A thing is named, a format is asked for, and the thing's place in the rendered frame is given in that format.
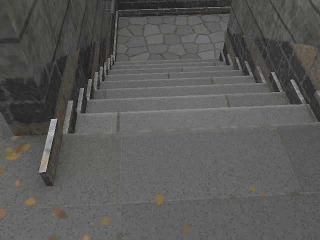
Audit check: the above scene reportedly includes stairs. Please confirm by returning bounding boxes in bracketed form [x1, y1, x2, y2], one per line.
[74, 58, 318, 134]

